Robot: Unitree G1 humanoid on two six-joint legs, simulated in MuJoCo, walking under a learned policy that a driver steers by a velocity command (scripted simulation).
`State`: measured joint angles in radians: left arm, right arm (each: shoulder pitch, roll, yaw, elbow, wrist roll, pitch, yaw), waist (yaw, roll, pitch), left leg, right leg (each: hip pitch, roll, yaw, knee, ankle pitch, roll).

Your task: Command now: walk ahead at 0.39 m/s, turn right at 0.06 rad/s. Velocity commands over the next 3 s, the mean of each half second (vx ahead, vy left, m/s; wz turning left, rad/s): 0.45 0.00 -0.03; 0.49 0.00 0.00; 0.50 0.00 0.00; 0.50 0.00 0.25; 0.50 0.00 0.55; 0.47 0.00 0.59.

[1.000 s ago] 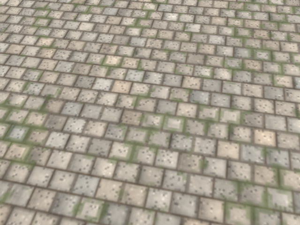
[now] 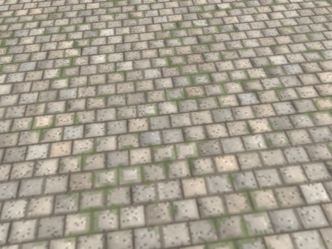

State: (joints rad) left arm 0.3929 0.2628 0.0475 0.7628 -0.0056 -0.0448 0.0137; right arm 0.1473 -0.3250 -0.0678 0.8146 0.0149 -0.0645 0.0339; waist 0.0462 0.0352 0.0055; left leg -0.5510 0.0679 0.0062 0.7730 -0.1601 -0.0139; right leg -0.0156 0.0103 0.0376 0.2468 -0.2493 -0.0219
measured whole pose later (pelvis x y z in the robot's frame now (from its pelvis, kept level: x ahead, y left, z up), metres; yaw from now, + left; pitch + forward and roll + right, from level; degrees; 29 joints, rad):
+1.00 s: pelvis +0.53 +0.02 +0.00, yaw +1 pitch +1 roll -2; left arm 0.34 0.27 0.05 0.82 0.00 -0.09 -0.02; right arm 0.15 -0.31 -0.04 0.79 0.01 -0.06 0.01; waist 0.05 0.05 0.03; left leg -0.65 0.13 -0.05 0.90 -0.14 -0.02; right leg -0.11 0.07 -0.05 0.25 -0.15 -0.07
